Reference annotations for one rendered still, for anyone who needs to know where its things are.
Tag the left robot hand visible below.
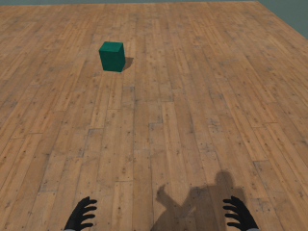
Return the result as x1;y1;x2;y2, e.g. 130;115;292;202
64;196;97;231

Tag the right robot hand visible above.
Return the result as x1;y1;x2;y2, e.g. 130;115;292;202
222;195;259;231

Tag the carton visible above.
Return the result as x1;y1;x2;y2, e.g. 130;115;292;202
98;41;126;72

